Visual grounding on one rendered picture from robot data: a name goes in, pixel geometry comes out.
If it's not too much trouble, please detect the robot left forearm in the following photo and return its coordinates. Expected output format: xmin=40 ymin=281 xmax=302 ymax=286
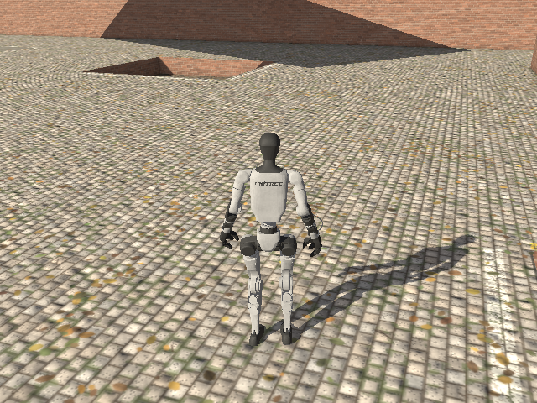
xmin=222 ymin=202 xmax=237 ymax=233

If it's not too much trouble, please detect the robot left upper arm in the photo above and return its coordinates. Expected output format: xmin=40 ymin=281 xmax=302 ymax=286
xmin=229 ymin=169 xmax=252 ymax=215

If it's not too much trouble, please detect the robot right upper arm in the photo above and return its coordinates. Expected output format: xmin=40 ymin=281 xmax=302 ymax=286
xmin=287 ymin=170 xmax=310 ymax=217

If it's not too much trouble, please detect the robot right forearm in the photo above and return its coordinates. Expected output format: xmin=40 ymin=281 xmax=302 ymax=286
xmin=301 ymin=203 xmax=319 ymax=239

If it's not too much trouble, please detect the robot right hand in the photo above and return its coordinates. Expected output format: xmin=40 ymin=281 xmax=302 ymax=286
xmin=303 ymin=235 xmax=322 ymax=257

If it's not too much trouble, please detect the robot foot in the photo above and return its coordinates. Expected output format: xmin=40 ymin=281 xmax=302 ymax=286
xmin=249 ymin=324 xmax=264 ymax=346
xmin=280 ymin=323 xmax=292 ymax=344

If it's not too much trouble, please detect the robot right foot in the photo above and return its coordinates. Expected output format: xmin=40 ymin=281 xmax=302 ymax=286
xmin=280 ymin=323 xmax=292 ymax=344

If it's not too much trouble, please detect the robot left hand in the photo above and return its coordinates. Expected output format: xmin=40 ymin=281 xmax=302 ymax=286
xmin=220 ymin=231 xmax=239 ymax=249

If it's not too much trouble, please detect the robot left foot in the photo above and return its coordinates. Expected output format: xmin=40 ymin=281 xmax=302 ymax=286
xmin=249 ymin=324 xmax=264 ymax=346

